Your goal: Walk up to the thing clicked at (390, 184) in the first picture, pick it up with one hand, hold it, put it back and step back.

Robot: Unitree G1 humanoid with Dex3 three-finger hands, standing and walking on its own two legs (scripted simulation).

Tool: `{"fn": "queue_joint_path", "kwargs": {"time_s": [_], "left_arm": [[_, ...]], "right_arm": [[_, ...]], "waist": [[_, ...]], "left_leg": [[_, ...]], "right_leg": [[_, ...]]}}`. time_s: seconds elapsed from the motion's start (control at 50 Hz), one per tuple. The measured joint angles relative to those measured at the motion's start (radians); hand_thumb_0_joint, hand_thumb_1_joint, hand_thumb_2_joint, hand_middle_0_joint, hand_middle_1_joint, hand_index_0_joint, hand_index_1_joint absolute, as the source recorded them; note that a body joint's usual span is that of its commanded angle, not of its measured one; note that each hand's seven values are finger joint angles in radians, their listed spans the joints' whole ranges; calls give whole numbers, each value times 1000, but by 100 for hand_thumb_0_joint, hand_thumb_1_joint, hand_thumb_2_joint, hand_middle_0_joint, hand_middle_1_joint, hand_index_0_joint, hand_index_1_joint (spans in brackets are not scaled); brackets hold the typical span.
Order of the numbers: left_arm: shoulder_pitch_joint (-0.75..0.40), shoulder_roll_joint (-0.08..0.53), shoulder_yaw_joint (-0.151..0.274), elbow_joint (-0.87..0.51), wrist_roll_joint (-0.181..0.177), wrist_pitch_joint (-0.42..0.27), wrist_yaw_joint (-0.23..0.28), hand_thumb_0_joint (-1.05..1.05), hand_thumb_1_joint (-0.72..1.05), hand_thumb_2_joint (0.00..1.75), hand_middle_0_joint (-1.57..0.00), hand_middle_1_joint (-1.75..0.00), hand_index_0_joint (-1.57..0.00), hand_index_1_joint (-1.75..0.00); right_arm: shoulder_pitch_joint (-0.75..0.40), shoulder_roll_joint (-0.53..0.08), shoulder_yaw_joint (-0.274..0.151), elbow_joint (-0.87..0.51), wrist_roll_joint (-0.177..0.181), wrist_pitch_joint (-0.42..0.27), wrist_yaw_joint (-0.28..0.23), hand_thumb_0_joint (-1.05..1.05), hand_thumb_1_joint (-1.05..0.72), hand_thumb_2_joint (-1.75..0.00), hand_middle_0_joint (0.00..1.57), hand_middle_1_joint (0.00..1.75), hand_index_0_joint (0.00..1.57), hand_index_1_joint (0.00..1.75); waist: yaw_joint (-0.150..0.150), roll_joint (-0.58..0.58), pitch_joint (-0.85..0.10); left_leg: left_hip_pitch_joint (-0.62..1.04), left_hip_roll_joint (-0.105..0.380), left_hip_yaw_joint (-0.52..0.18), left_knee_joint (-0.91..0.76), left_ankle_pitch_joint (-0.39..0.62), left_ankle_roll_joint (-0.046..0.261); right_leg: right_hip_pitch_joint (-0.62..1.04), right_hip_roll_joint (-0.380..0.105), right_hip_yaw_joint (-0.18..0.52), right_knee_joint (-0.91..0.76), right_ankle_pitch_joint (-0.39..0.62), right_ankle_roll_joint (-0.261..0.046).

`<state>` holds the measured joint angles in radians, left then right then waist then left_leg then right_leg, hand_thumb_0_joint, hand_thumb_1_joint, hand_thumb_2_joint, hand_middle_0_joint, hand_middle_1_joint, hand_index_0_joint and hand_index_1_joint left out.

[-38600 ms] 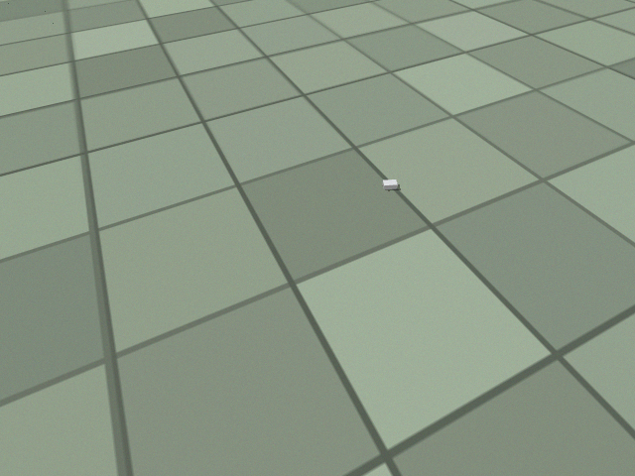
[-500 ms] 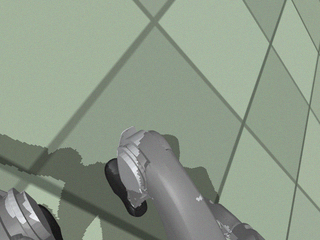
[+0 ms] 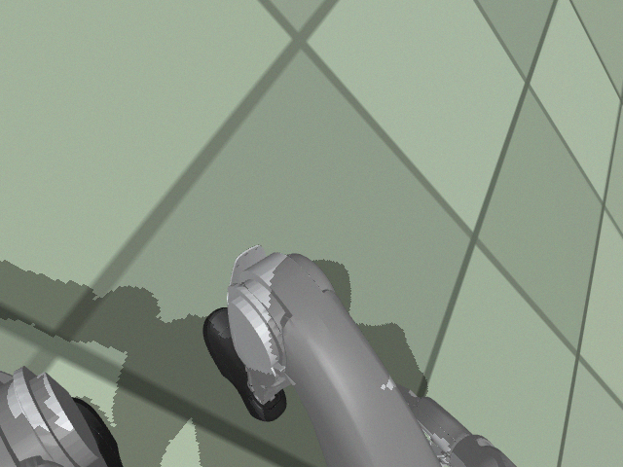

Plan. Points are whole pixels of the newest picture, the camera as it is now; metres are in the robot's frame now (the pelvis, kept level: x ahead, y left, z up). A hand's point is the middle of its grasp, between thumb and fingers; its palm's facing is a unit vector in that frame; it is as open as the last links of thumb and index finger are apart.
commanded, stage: rest palm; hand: left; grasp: from above
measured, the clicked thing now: out of the picture +0.51 +0.40 -0.30
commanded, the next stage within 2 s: approach in 0.22 s
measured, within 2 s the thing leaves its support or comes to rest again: neither
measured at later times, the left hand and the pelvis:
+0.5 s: hand out of the picture +0.50 +0.38 -0.22, palm faces -0.40 -0.13 -0.91, open 12.7 cm; pelvis +0.00 +0.00 +0.00, yaw +0 degrees
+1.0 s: hand out of the picture +0.49 +0.39 -0.17, palm faces -0.51 -0.14 -0.85, open 13.1 cm; pelvis -0.01 +0.00 +0.02, yaw +1 degrees
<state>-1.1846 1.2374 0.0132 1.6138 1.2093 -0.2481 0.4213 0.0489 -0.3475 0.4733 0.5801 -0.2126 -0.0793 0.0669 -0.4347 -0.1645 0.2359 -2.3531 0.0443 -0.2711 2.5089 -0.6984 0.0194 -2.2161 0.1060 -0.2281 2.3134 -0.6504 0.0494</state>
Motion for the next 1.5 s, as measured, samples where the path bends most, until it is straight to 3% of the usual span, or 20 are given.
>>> {"fn": "queue_joint_path", "kwargs": {"time_s": [0.38, 0.58, 0.68, 0.78, 0.86, 0.92, 0.98, 1.08, 1.16, 1.24, 1.34, 1.5], "left_arm": [[-7, 2, 8, -27, 5, 5, -18, 0, -22, 71, -32, -81, -32, -80], [-43, -12, 30, -122, 17, 38, -65, 0, -30, 78, -25, -92, -26, -90], [-76, -14, 22, -167, 22, 85, -146, 0, -33, 80, -22, -97, -24, -94], [-90, -9, -4, -179, -2, 111, -257, 0, -35, 81, -20, -99, -22, -97], [-76, -12, -22, -193, -22, 89, -336, 0, -34, 80, -19, -101, -21, -98], [-52, -16, -23, -198, -31, 36, -362, 0, -34, 80, -18, -103, -21, -99], [-21, -22, -11, -211, -18, -34, -347, 0, -34, 80, -18, -103, -21, -99], [7, -36, 10, -222, 17, -93, -247, 0, -36, 82, -18, -102, -20, -98], [-4, -53, 1, -208, 38, -72, -171, 0, -37, 83, -18, -98, -20, -96], [-33, -73, -26, -173, 32, -14, -132, 0, -37, 83, -21, -94, -22, -92], [-57, -75, -27, -135, 19, 45, -140, 0, -33, 80, -25, -89, -25, -87], [-57, -33, 7, -154, -5, 56, -237, 0, -29, 76, -28, -87, -29, -85]], "right_arm": [[5, -2, -11, -10, -2, 6, 2, 0, -91, -91, 21, 30, 20, 30], [27, -1, -45, -25, 9, 27, 10, 0, -91, -90, 21, 30, 21, 30], [43, 1, -82, -40, 27, 59, 11, 0, -91, -90, 21, 30, 21, 30], [53, -5, -100, -69, 41, 108, 5, 0, -91, -90, 21, 30, 20, 30], [66, -13, -95, -96, 45, 150, -6, 0, -91, -90, 21, 30, 20, 30], [68, -20, -78, -107, 42, 175, -18, 0, -91, -90, 21, 30, 20, 30], [66, -23, -63, -107, 36, 193, -31, 0, -91, -90, 21, 30, 21, 30], [55, -20, -59, -89, 22, 192, -35, 0, -90, -90, 21, 30, 21, 30], [42, -7, -73, -62, 20, 168, -28, 0, -90, -90, 21, 30, 21, 30], [28, 9, -92, -42, 29, 135, -21, 0, -90, -90, 21, 30, 21, 30], [17, 21, -99, -41, 43, 110, -16, 0, -90, -90, 21, 30, 21, 30], [29, 13, -87, -72, 49, 119, -15, 0, -91, -90, 21, 30, 21, 30]], "waist": [[6, 0, 1], [21, 16, -33], [23, 49, -68], [25, 83, -78], [34, 91, -68], [39, 81, -55], [49, 64, -45], [64, 37, -38], [67, 29, -58], [61, 40, -85], [44, 64, -99], [35, 74, -60]], "left_leg": [[-2, -1, 2, -3, -1, 0], [-7, -5, 6, -18, 6, -3], [-13, -6, 15, -34, 10, 2], [-4, -6, 30, -54, 15, 14], [7, -7, 36, -67, 24, 19], [14, -9, 34, -72, 31, 18], [17, -11, 29, -71, 38, 16], [13, -16, 27, -63, 49, 10], [-1, -18, 33, -58, 55, 9], [-17, -20, 40, -57, 57, 8], [-25, -18, 47, -56, 50, 11], [-15, -13, 50, -58, 39, 14]], "right_leg": [[0, -2, 1, -3, -2, -1], [-6, -8, 3, -12, -1, -7], [-9, -11, 9, -25, -2, -5], [4, -14, 20, -42, -3, 0], [19, -16, 24, -55, 2, -2], [28, -17, 22, -61, 8, -4], [32, -18, 18, -61, 15, -4], [27, -22, 16, -48, 22, -5], [10, -25, 21, -37, 25, -4], [-7, -29, 26, -29, 23, -6], [-18, -29, 32, -25, 16, -4], [-11, -26, 36, -27, 8, -2]]}}
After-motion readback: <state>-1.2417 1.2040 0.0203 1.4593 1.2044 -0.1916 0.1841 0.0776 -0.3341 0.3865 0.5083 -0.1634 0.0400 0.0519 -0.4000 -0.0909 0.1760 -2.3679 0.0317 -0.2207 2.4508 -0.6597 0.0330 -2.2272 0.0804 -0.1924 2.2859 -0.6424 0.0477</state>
